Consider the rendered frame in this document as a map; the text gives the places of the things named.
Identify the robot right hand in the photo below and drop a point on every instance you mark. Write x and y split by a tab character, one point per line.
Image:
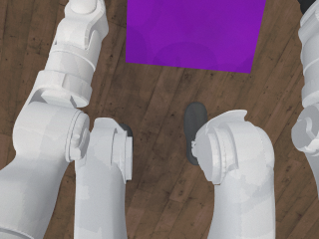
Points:
305	4

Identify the right robot upper arm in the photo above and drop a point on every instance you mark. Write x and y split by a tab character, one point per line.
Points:
305	137

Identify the robot left foot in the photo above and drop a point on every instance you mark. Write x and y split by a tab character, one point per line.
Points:
129	131

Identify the carton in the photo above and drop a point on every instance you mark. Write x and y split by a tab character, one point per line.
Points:
218	35

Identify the right robot forearm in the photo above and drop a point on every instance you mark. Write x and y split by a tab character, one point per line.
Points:
309	37

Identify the robot left shin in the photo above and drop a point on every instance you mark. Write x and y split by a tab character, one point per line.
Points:
103	123

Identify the left robot forearm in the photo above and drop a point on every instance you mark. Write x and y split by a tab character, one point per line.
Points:
73	58

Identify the left robot upper arm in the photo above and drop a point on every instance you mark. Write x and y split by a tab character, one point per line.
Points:
47	138

